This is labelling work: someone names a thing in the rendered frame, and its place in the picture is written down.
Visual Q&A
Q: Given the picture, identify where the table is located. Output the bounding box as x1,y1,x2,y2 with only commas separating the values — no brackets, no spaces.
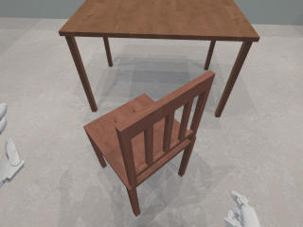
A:
58,0,260,117

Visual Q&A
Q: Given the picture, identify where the left robot hand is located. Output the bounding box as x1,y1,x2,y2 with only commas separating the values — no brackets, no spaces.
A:
0,103,25,188

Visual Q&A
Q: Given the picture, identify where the right robot hand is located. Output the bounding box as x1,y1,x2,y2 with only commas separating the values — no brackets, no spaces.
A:
224,190,261,227

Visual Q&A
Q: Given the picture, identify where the chair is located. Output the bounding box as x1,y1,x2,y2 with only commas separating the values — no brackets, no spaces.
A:
83,70,215,217

